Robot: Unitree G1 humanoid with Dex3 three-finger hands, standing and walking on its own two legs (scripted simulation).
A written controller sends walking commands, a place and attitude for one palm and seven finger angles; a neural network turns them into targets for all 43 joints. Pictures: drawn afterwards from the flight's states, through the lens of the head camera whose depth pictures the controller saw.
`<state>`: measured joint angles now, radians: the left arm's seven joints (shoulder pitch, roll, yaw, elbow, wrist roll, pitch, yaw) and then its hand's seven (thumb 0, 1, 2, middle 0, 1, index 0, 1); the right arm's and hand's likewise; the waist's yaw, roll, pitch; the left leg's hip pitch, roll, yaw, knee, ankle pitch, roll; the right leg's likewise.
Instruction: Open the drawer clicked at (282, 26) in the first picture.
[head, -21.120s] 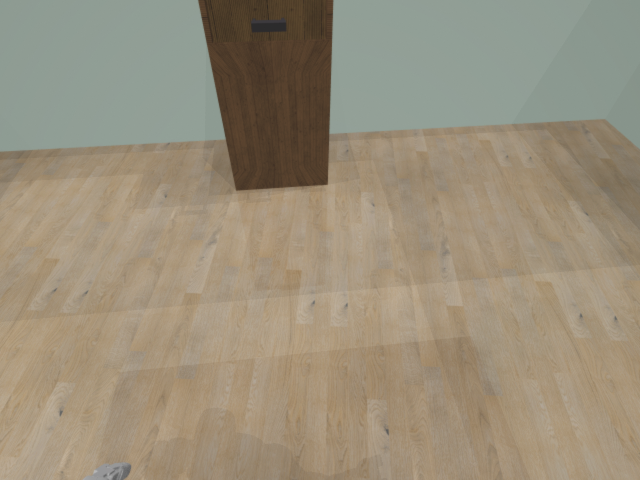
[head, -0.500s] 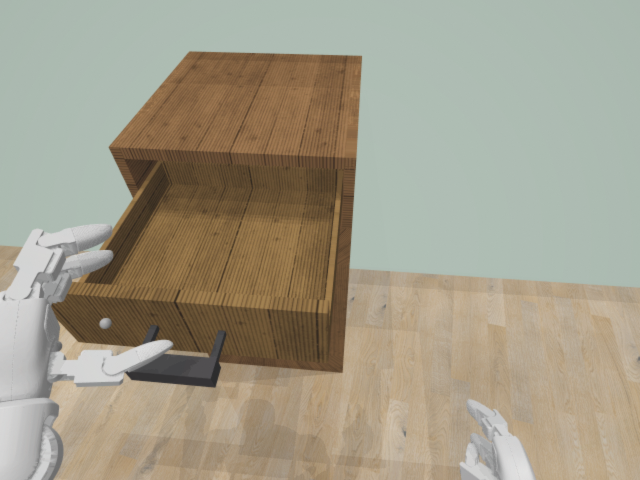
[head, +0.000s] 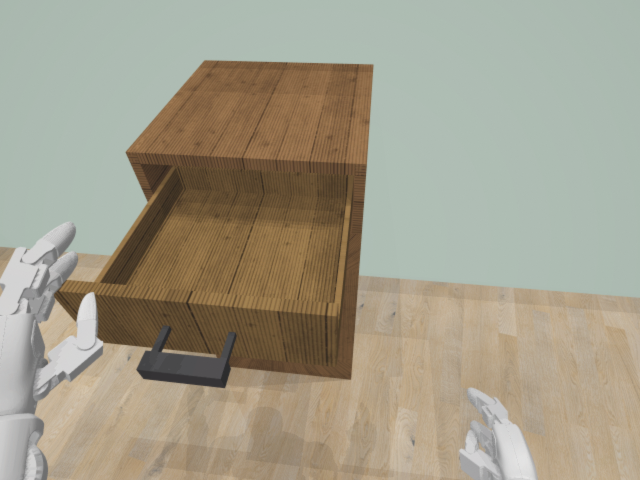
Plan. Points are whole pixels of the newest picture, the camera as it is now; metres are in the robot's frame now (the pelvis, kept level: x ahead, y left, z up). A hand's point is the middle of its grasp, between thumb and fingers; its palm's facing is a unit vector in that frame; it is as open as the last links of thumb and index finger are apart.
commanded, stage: draw the hand back to the body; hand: left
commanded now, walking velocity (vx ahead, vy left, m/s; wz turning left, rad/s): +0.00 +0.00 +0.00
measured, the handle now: (191, 352) +0.27 +0.23 -0.02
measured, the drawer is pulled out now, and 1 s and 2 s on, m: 0.30 0.30 0.30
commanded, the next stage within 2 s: step back with the hand held close in 0.10 s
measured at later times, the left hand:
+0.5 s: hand (84, 366) +0.16 +0.24 +0.15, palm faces +0.33 -0.81 -0.49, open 7.4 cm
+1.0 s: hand (31, 460) +0.09 +0.24 +0.16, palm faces +0.40 -0.82 -0.42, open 7.4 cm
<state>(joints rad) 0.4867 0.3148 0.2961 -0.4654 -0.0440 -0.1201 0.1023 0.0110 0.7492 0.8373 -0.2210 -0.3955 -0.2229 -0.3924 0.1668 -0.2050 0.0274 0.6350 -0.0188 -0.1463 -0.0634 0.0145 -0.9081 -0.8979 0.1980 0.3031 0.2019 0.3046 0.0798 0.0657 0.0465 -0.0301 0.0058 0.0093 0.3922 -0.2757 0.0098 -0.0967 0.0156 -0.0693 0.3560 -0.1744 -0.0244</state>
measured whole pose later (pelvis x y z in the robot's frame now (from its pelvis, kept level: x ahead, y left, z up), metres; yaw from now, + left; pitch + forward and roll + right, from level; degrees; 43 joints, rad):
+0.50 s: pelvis -0.03 +0.01 -0.01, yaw +1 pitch +1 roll -1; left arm 0.62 0.37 0.35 -0.58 -0.03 -0.19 0.12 0.02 0.89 0.90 -0.21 -0.30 -0.21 -0.30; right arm 0.18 -0.24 -0.02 0.56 -0.01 -0.06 -0.08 0.01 -0.91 -0.90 0.20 0.30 0.20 0.30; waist 0.00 0.03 0.04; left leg -0.26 -0.02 0.01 0.49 -0.26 0.03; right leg -0.31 -0.01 -0.07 0.44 -0.15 -0.01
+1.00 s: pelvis -0.10 +0.00 -0.02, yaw +2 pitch +1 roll +0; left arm 0.59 0.37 0.37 -0.63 -0.02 -0.21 0.15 0.01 0.89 0.90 -0.21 -0.30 -0.22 -0.30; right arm 0.19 -0.20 0.01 0.57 0.00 -0.07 -0.07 0.01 -0.91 -0.90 0.20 0.30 0.20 0.30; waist -0.02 -0.04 0.00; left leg -0.34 0.00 0.00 0.62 -0.35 0.01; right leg -0.42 0.00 -0.03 0.56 -0.17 -0.02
